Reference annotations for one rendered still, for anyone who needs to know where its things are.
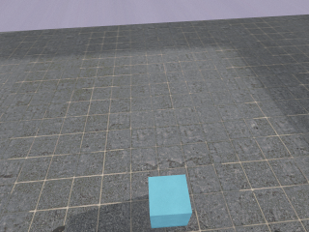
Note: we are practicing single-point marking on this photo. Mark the carton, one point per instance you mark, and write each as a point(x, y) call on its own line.
point(169, 201)

